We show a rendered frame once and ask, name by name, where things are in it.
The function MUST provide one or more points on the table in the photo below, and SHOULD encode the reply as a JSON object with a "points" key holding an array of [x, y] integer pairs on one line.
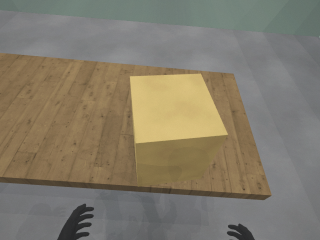
{"points": [[69, 123]]}

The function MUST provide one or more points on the left robot hand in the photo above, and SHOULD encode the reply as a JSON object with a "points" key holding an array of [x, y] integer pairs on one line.
{"points": [[71, 226]]}

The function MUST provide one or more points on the right robot hand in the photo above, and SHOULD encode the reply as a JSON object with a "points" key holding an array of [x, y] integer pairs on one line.
{"points": [[245, 234]]}

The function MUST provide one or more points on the carton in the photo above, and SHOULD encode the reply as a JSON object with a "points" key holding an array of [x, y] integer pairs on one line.
{"points": [[177, 129]]}

